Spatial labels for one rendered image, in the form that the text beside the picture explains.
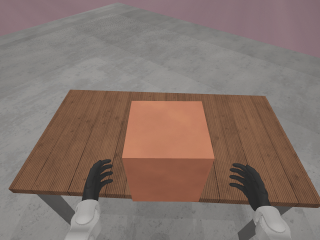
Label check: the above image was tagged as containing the carton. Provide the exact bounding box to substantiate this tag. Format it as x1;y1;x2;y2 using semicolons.
122;101;215;202

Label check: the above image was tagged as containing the robot right hand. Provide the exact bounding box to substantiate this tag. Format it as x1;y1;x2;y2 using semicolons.
229;163;271;211

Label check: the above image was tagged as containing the robot left hand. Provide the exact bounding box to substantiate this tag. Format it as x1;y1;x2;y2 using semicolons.
82;159;113;201

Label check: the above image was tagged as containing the table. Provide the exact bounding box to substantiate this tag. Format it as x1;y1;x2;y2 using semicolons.
8;89;320;240

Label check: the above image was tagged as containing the right robot forearm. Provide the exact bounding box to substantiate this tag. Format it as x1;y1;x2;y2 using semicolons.
253;205;292;240

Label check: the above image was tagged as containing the left robot forearm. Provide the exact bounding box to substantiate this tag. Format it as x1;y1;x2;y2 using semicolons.
64;199;102;240

